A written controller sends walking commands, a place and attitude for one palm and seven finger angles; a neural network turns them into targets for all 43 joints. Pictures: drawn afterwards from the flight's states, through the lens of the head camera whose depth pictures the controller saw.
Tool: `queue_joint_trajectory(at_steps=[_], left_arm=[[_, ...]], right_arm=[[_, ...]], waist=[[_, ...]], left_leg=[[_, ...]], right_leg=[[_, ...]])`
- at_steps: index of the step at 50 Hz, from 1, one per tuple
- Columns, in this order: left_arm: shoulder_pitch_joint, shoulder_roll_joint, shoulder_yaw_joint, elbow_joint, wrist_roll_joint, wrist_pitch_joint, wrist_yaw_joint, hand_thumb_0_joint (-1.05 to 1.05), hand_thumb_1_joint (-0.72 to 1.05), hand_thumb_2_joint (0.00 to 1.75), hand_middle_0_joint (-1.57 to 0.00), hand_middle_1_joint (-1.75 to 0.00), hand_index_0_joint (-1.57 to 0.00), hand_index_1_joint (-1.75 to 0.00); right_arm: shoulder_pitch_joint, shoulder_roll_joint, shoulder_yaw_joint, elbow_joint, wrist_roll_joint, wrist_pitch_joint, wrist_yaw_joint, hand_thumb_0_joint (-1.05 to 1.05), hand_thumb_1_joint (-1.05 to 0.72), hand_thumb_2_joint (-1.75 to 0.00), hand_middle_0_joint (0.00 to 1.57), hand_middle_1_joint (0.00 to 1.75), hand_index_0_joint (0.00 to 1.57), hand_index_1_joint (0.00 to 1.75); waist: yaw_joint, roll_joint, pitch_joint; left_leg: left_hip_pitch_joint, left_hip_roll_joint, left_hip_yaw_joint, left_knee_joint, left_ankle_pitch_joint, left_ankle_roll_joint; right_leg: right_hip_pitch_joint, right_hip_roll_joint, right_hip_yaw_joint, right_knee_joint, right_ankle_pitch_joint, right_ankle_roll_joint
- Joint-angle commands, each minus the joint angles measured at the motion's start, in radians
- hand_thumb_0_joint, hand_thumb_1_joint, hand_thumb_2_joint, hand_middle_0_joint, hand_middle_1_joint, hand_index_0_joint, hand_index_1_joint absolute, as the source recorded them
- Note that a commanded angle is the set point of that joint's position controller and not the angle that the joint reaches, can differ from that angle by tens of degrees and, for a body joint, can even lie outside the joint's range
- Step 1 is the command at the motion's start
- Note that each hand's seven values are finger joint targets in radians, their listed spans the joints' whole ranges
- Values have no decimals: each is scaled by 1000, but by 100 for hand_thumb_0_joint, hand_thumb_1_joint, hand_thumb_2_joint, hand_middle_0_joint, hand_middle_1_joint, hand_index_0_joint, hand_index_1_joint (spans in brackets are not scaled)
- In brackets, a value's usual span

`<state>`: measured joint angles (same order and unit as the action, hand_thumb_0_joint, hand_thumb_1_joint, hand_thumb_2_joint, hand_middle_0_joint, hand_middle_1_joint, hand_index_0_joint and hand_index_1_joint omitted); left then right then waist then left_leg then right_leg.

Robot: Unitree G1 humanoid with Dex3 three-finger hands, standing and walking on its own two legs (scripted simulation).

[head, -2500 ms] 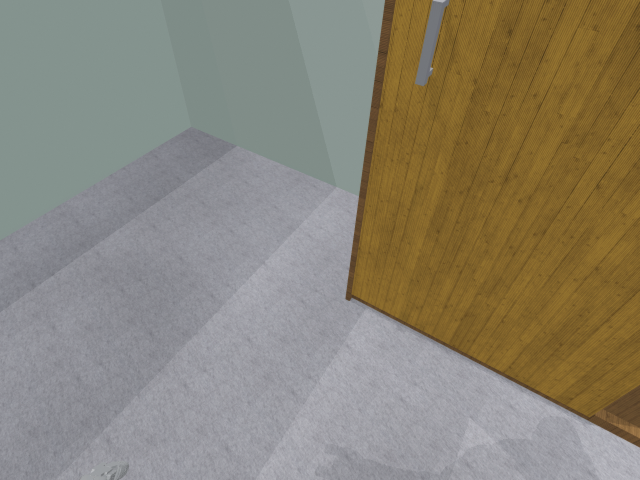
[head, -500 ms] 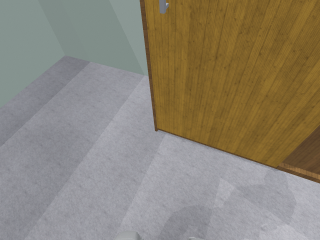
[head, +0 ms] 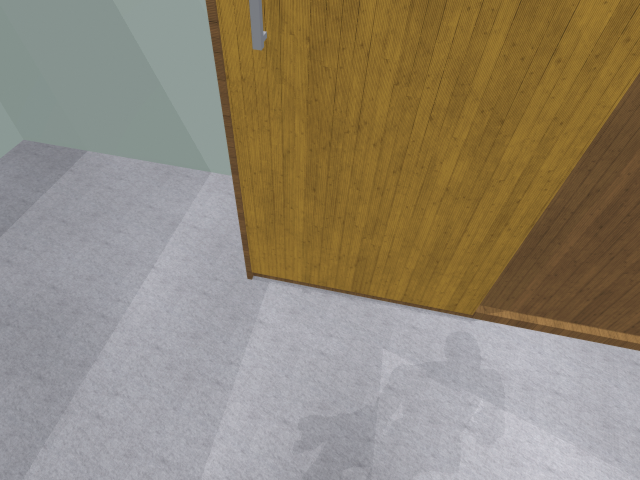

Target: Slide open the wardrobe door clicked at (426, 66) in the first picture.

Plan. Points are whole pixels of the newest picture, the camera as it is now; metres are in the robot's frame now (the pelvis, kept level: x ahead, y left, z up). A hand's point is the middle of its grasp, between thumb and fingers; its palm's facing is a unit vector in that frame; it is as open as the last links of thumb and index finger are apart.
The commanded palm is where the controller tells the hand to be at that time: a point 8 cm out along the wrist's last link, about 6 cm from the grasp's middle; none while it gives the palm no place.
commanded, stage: turn to face it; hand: left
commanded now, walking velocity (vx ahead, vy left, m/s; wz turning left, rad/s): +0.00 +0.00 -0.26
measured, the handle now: (258, 4) +0.87 +0.20 +0.21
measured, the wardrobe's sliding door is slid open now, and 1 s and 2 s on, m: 0.00 0.00 0.00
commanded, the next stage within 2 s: take the last steps up to it in 0.02 s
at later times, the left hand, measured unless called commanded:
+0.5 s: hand out of the picture +0.04 +0.18 -0.16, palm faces -0.03 -0.98 -0.19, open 7.3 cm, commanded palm none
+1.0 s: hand (137, 395) +0.26 +0.31 -0.17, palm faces -0.01 -0.98 -0.20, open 7.3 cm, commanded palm none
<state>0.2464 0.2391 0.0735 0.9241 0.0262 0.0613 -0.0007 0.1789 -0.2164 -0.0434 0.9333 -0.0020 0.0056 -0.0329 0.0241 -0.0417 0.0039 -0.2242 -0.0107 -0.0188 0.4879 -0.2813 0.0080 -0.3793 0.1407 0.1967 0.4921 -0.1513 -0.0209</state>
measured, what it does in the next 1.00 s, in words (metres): walks ahead: right foot, then left foot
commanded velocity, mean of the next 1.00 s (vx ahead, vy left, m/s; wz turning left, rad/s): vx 0.27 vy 0.10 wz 0.02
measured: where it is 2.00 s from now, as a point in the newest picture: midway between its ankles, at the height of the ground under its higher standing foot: (281, 440)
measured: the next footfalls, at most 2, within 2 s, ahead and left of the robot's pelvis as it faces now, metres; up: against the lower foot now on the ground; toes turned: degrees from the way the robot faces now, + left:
right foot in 0.34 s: +0.00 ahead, -0.13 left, +0.00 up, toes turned -10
left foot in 0.74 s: +0.26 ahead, +0.19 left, +0.00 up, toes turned +6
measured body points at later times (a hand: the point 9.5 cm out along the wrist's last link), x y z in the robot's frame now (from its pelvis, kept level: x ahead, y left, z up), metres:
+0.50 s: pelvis +0.03 +0.01 +0.01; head +0.02 +0.00 +0.46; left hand +0.05 +0.23 -0.14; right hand -0.03 -0.23 -0.15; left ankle +0.06 +0.13 -0.67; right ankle -0.04 -0.12 -0.73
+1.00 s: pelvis +0.20 +0.12 +0.00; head +0.20 +0.13 +0.45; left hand +0.26 +0.36 -0.15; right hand +0.21 -0.11 -0.15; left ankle +0.22 +0.19 -0.73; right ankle +0.21 +0.01 -0.66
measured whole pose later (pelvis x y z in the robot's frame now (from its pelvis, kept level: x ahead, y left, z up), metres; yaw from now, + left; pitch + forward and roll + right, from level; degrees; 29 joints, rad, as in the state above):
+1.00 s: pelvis +0.20 +0.12 +0.00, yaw -4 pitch -1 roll +1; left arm 0.24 0.19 0.08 1.03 0.04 -0.01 -0.01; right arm 0.28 -0.15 -0.04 1.04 -0.02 -0.06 -0.02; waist 0.01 -0.04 0.01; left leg -0.21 -0.02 0.21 0.43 -0.22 0.08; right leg -0.55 -0.11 -0.10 1.13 -0.27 0.00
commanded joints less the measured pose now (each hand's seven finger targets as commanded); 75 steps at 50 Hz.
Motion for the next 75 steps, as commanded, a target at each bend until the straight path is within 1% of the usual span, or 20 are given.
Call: queue_joint_trajectory(at_steps=[1,5,10,14,15,17,18,25,33,35,36,37,38,41,45,59,62,65,69,75], left_arm=[[-15,125,43,-90,4,-15,2,0,90,90,-20,-30,-20,-30],[53,83,35,-39,8,-8,-14,0,90,90,-20,-30,-20,-30],[-73,29,-15,-67,5,-38,-17,0,90,90,-20,-30,-20,-30],[30,12,-21,-1,0,-59,-16,0,90,90,-20,-30,-20,-30],[85,45,-14,22,3,-70,-10,0,90,90,-20,-30,-20,-30],[265,201,24,79,4,-84,12,0,90,90,-20,-30,-20,-30],[266,199,21,85,-3,-85,18,0,90,90,-20,-30,-20,-30],[145,78,-1,104,3,-130,24,0,90,90,-20,-30,-20,-30],[150,118,14,140,15,-131,28,0,90,90,-20,-30,-20,-30],[144,113,18,142,15,-124,27,0,90,90,-20,-30,-20,-30],[170,74,9,143,8,-119,22,0,90,90,-20,-30,-20,-30],[233,10,2,127,-10,-110,13,0,90,90,-20,-30,-20,-30],[167,-9,-5,89,-9,-106,14,0,90,90,-20,-30,-20,-30],[73,-1,2,92,-3,-106,-1,0,90,90,-20,-30,-20,-30],[150,-38,-2,123,8,-78,-7,0,90,90,-20,-30,-20,-30],[-122,-63,-10,3,7,-82,-3,0,90,90,-20,-30,-20,-30],[7,-48,-5,47,8,-99,1,0,90,90,-20,-30,-20,-30],[303,136,30,136,-5,-126,22,0,90,90,-20,-30,-20,-30],[52,6,-3,89,-1,-113,44,0,90,90,-20,-30,-20,-30],[-9,65,19,57,4,-74,53,0,90,90,-20,-30,-20,-30]], right_arm=[[-21,-198,-37,-95,-20,-3,-10,0,-90,-90,20,30,20,30],[-54,-138,-17,-86,-23,-15,-12,0,-90,-90,20,30,20,30],[180,-149,-25,17,-34,-23,-2,0,-90,-90,20,30,20,30],[194,-146,-23,55,-24,-16,12,0,-90,-90,20,30,20,30],[187,-118,-18,58,-17,-20,17,0,-90,-90,20,30,20,30],[78,-53,-3,-14,-18,-30,27,0,-90,-90,20,30,20,30],[29,-98,-15,-30,-32,-24,33,0,-90,-90,20,30,20,30],[116,-18,-24,35,-24,-7,70,0,-90,-90,20,30,20,30],[52,-9,-23,-11,-12,-24,93,0,-90,-90,20,30,20,30],[207,-48,-35,39,-20,-38,80,0,-90,-90,20,30,20,30],[376,-124,-52,90,-30,-45,65,0,-90,-90,20,30,20,30],[471,-251,-80,116,-39,-54,47,0,-90,-90,20,30,20,30],[488,-272,-79,126,-23,-44,30,0,-90,-90,20,30,20,30],[210,-129,-38,63,-21,-54,18,0,-90,-90,20,30,20,30],[141,-46,-14,70,-19,-80,12,0,-90,-90,20,30,20,30],[284,-34,-18,160,-29,-74,8,0,-90,-90,20,30,20,30],[272,-26,-10,171,-23,-69,6,0,-90,-90,20,30,20,30],[243,9,-5,109,-7,-75,18,0,-90,-90,20,30,20,30],[164,69,4,127,-10,-27,7,0,-90,-90,20,30,20,30],[166,60,-13,95,-9,22,14,0,-90,-90,20,30,20,30]], waist=[[-8,225,56],[35,169,64],[-76,231,30],[-17,179,43],[10,109,30],[102,-220,47],[93,-109,88],[-13,-96,158],[-19,-149,159],[-92,-55,83],[-149,120,-37],[-154,463,-151],[-161,465,-165],[-81,199,5],[-4,138,39],[-61,84,108],[1,72,33],[76,-207,-136],[-12,45,22],[-18,-109,-1]], left_leg=[[-132,416,-377,-359,-208,172],[-95,228,-88,-254,63,119],[137,253,-127,-213,58,168],[-72,208,-92,-145,-140,115],[-172,159,-51,-39,-147,80],[-515,35,110,361,-326,-9],[-532,76,25,460,-250,-8],[-424,119,80,481,52,-42],[-224,108,134,213,57,-18],[51,65,156,108,61,-3],[241,91,116,56,32,4],[395,353,-268,-82,3,73],[368,412,-437,-237,-55,112],[77,360,-256,-264,-167,116],[-82,289,-77,-319,-30,122],[167,301,17,-248,331,172],[137,236,103,-32,508,105],[-338,19,191,590,-303,-15],[-236,121,32,551,-189,-33],[-159,64,104,274,-67,-60]], right_leg=[[-151,-79,-69,526,-285,63],[-155,-97,-141,672,-189,78],[-110,-144,-248,275,-323,54],[232,-125,-302,-37,-189,33],[372,-177,-241,-129,-165,12],[511,-589,295,-345,-427,-145],[421,-615,296,-381,-516,-183],[255,-457,-117,-358,-131,-87],[192,-465,-232,-270,-58,-48],[115,-419,-292,-48,18,-23],[84,-346,-347,229,12,-2],[-136,-180,-399,586,-416,41],[-230,-152,-259,785,-487,20],[-271,-285,-211,882,-229,-1],[-140,-287,-230,733,-141,14],[-130,-236,-297,182,-132,21],[121,-175,-343,0,-30,-4],[611,-616,208,-144,423,-249],[216,-499,-95,-167,545,-175],[203,-430,-216,-78,614,-141]])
